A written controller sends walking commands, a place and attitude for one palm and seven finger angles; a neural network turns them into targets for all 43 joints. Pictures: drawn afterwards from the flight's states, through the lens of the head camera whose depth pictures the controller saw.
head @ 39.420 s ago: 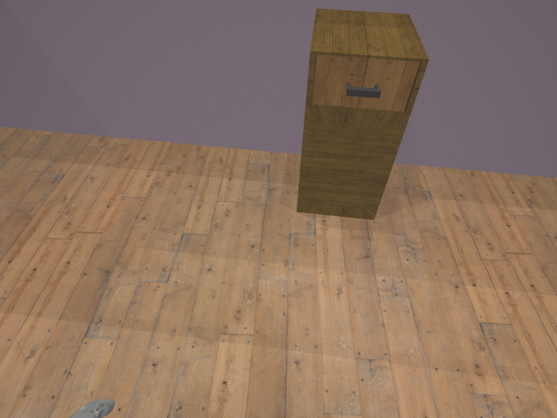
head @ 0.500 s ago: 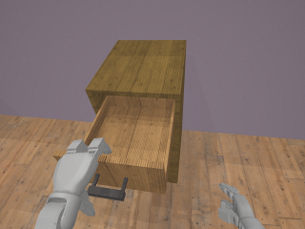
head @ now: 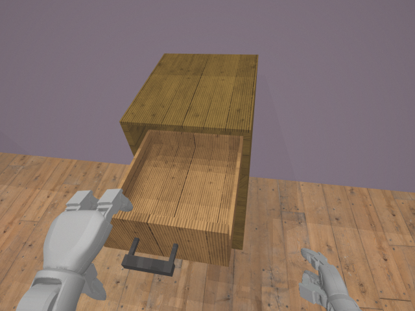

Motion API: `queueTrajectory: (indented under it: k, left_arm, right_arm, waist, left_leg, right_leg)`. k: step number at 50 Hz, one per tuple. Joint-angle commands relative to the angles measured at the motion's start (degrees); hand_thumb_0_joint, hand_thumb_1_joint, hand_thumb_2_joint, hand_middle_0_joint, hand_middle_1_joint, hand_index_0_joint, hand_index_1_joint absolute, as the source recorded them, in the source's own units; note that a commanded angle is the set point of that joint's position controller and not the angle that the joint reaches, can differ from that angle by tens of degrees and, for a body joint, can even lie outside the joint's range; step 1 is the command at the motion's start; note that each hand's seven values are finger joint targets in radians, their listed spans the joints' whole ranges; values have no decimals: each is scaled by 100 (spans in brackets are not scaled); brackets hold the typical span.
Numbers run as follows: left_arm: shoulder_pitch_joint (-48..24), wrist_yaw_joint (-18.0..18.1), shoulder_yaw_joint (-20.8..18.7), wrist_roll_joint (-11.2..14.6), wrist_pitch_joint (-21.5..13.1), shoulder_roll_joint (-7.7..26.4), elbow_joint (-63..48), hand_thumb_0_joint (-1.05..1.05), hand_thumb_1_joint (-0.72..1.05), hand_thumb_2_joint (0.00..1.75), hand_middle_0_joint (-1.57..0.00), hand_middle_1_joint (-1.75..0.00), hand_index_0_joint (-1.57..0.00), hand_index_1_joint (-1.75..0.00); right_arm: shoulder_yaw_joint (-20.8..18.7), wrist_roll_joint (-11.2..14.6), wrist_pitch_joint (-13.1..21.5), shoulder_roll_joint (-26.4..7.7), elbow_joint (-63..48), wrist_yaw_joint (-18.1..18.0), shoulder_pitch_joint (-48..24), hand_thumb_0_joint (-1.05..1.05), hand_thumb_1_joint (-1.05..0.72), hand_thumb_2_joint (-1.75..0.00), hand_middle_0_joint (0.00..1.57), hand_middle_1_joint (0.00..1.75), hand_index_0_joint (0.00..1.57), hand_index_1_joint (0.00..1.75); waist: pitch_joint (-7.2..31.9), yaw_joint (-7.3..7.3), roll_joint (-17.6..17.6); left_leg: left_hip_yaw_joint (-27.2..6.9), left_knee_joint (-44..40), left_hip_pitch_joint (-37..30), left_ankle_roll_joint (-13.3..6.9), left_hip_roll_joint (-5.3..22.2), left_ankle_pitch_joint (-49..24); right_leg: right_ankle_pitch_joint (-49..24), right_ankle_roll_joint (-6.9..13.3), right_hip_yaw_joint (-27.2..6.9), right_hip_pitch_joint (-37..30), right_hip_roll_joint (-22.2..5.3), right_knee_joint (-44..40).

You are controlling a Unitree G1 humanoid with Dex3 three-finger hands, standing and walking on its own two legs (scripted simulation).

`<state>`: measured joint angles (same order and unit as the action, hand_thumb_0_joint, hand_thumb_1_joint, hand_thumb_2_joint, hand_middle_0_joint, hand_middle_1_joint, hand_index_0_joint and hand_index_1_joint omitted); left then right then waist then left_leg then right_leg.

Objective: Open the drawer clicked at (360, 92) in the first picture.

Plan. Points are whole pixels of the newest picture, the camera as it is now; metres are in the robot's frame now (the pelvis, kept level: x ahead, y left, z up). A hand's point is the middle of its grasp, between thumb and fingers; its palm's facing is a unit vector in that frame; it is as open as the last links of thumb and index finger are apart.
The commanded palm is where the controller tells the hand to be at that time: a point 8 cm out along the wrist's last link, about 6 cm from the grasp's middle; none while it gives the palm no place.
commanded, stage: draw the hand back to the body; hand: left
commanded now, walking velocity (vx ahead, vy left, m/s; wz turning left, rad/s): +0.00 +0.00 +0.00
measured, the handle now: (151, 255) +0.24 +0.18 -0.08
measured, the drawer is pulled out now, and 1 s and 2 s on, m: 0.30 0.30 0.30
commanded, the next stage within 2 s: step back with the hand held close in 1.12 s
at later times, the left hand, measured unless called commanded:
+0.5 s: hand (87, 216) +0.20 +0.21 +0.16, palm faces +0.36 -0.86 -0.37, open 12.3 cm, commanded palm +0.15 +0.26 +0.17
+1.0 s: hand (72, 221) +0.19 +0.23 +0.16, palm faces +0.44 -0.80 -0.41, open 8.0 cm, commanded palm +0.14 +0.27 +0.18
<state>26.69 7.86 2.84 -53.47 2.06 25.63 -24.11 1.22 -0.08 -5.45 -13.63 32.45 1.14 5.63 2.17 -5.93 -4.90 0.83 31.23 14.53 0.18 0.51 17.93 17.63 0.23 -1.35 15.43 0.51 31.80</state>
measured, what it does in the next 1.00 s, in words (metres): stands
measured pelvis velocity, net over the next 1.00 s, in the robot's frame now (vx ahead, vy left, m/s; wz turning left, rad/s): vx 0.02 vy -0.02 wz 0.05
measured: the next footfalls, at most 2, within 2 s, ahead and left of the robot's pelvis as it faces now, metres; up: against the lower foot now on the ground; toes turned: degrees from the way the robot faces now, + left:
none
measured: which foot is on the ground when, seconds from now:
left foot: down 0.00-1.00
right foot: down 0.00-1.00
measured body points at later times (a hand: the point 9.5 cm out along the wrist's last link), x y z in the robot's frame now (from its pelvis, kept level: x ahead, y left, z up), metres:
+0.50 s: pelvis +0.02 -0.01 +0.01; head +0.02 -0.02 +0.45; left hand +0.18 +0.26 +0.18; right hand +0.21 -0.21 -0.08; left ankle -0.02 +0.12 -0.73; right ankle -0.01 -0.12 -0.73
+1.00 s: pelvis +0.02 -0.02 +0.01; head +0.02 -0.04 +0.45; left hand +0.16 +0.27 +0.18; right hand +0.24 -0.22 -0.07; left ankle -0.02 +0.12 -0.73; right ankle -0.01 -0.12 -0.73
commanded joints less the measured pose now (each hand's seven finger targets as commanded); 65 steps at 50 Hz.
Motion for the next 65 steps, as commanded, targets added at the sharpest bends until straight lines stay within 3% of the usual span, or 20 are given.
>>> queueTrajectory:
  k: [1, 6, 7, 8, 9, 11, 13, 14, 18, 19, 23, 27, 34, 43, 46, 54, 61, 62, 63, 65]
  left_arm:
    - [-309, 287, -939, 48, -42, 927, -1341, 0, -50, 30, -30, -120, -30, -120]
    - [-226, 178, -995, 164, 55, 999, -1327, 0, -50, 30, -30, -120, -30, -120]
    - [-393, -37, -431, 4481, -247, -1345, -1376, 0, -47, 32, -30, -118, -30, -118]
    - [-71, -46, -760, 4695, -473, -612, -1329, 0, -43, 33, -29, -115, -29, -115]
    - [119, -18, -1009, 4750, -574, -411, -1245, 0, -40, 34, -29, -113, -29, -113]
    - [-123, 37, -1445, 5200, -804, -13, -2021, 0, -32, 37, -29, -109, -29, -109]
    - [-176, 111, -1664, 5300, -932, 103, -2209, 0, -26, 40, -28, -104, -28, -104]
    - [-146, 153, -1893, 5331, -942, 312, -2186, 0, -22, 42, -28, -102, -28, -102]
    - [113, 70, -1781, 5482, -970, -87, -1924, 0, -8, 48, -27, -93, -27, -93]
    - [147, 44, -1816, 5487, -976, -103, -1760, 0, -5, 50, -27, -91, -27, -91]
    - [420, -64, -1789, 5564, -1035, -251, -1728, 0, 9, 55, -26, -82, -26, -82]
    - [597, -42, -2159, 5599, -1088, 22, -1801, 0, 23, 62, -25, -73, -25, -73]
    - [418, 30, -2526, 5621, -1114, 267, -1949, 0, 48, 72, -23, -57, -23, -57]
    - [444, 7, -2542, 5701, -1069, 121, -1408, 0, 80, 86, -21, -37, -21, -37]
    - [302, 1, -2496, 5705, -1084, 139, -1504, 0, 90, 90, -20, -30, -20, -30]
    - [235, 40, -2685, 5681, -1086, 365, -1716, 0, 90, 90, -20, -30, -20, -30]
    - [339, 18, -2536, 5703, -1085, 162, -1557, 0, 90, 90, -20, -30, -20, -30]
    - [-538, 50, -3451, 5701, -1383, 1032, -2153, 0, 90, 90, -20, -30, -20, -30]
    - [1, -5, -3187, 5660, -1419, 611, -1473, 0, 90, 90, -20, -30, -20, -30]
    - [274, -54, -2985, 5625, -1458, 431, -1390, 0, 90, 90, -20, -30, -20, -30]
  right_arm:
    - [-196, 37, 311, -486, -1022, -33, -947, 0, -90, -90, 20, 30, 20, 30]
    - [-188, 51, 275, -516, -1050, -45, -924, 0, -90, -90, 20, 30, 20, 30]
    - [-194, 151, 723, -76, -1404, -229, -562, 0, -90, -90, 20, 30, 20, 30]
    - [-164, 146, 1048, -239, -1315, -357, -512, 0, -90, -90, 20, 30, 20, 30]
    - [-96, 133, 1194, -232, -1243, -407, -554, 0, -90, -90, 20, 30, 20, 30]
    - [-53, 60, 1337, -281, -1226, -612, -421, 0, -90, -90, 20, 30, 20, 30]
    - [-27, 6, 1521, -251, -1135, -701, -321, 0, -90, -90, 20, 30, 20, 30]
    - [-20, -5, 1600, -276, -1022, -727, -321, 0, -90, -90, 20, 30, 20, 30]
    - [6, 16, 1735, -218, -874, -662, -163, 0, -90, -90, 20, 30, 20, 30]
    - [-30, 20, 1758, -229, -824, -647, -199, 0, -90, -90, 20, 30, 20, 30]
    - [-125, 34, 1782, -304, -785, -573, -199, 0, -90, -90, 20, 30, 20, 30]
    - [-204, 50, 1753, -305, -736, -588, -269, 0, -90, -90, 20, 30, 20, 30]
    - [-231, 106, 1741, -297, -655, -646, -330, 0, -90, -90, 20, 30, 20, 30]
    - [-262, 134, 1619, -313, -621, -652, -349, 0, -90, -90, 20, 30, 20, 30]
    - [-250, 138, 1626, -327, -642, -642, -401, 0, -90, -90, 20, 30, 20, 30]
    - [-221, 120, 1689, -299, -636, -659, -433, 0, -90, -90, 20, 30, 20, 30]
    - [-232, 135, 1664, -316, -631, -629, -378, 0, -90, -90, 20, 30, 20, 30]
    - [-270, 142, 1512, -560, -773, -578, -74, 0, -90, -90, 20, 30, 20, 30]
    - [-282, 145, 1415, -447, -610, -564, -87, 0, -90, -90, 20, 30, 20, 30]
    - [-274, 138, 1303, -467, -703, -544, -191, 0, -90, -90, 20, 30, 20, 30]
  waist:
    - [718, -57, 184]
    - [607, 3, 236]
    - [261, 621, 811]
    - [311, 462, 813]
    - [100, 408, 801]
    - [478, 317, 664]
    - [442, 284, 400]
    - [311, 269, 12]
    - [-78, 296, -340]
    - [-218, 306, -39]
    - [146, 298, 206]
    - [491, 256, 514]
    - [470, 289, 129]
    - [202, 306, 513]
    - [157, 304, 284]
    - [247, 275, 178]
    - [261, 309, 248]
    - [-255, 552, 241]
    - [-152, 606, 566]
    - [12, 631, 738]
  left_leg:
    - [139, -327, -329, -71, 35, -1655]
    - [122, -363, -298, -81, 58, -1556]
    - [-17, -417, -962, -261, 205, -1241]
    - [-60, -483, -941, -234, 292, -1146]
    - [-110, -543, -842, -193, 271, -975]
    - [-76, -670, -894, -159, 197, -1284]
    - [-39, -707, -843, -117, 150, -1414]
    - [-17, -717, -767, -84, 136, -1390]
    - [-36, -763, -644, -9, 147, -1751]
    - [-48, -765, -577, -1, 176, -1752]
    - [-22, -714, -722, -42, 198, -2089]
    - [61, -638, -783, -80, 172, -2226]
    - [112, -572, -839, -66, 138, -2236]
    - [103, -630, -756, -98, 156, -1933]
    - [75, -675, -747, -97, 143, -1790]
    - [64, -652, -795, -78, 123, -1759]
    - [35, -674, -763, -70, 146, -1765]
    - [-121, -432, -314, -193, 173, -1367]
    - [-180, -288, -401, -181, 153, -1247]
    - [-181, -233, -435, -169, 144, -1416]
  right_leg:
    - [-1436, 104, 176, -223, 34, -478]
    - [-1283, 78, 245, -170, 25, -522]
    - [-1148, 74, 488, -408, 115, -530]
    - [-918, 36, 441, -421, 21, -515]
    - [-715, 55, 433, -361, 40, -577]
    - [-1044, 14, 473, -714, -99, -675]
    - [-1186, 20, 473, -783, -132, -706]
    - [-1180, 48, 438, -786, -147, -773]
    - [-1491, 79, 484, -757, -157, -815]
    - [-1514, 73, 501, -719, -124, -885]
    - [-1845, 22, 510, -861, -147, -802]
    - [-2236, -10, 466, -1026, -180, -775]
    - [-2352, -19, 427, -908, -200, -856]
    - [-2113, -74, 457, -750, -214, -864]
    - [-1893, -57, 437, -718, -229, -906]
    - [-1849, -33, 407, -724, -205, -980]
    - [-1799, -45, 451, -740, -224, -909]
    - [-2133, 24, -160, -315, -503, -1233]
    - [-2211, 80, -174, -296, -657, -1254]
    - [-2553, 103, -155, -342, -742, -1141]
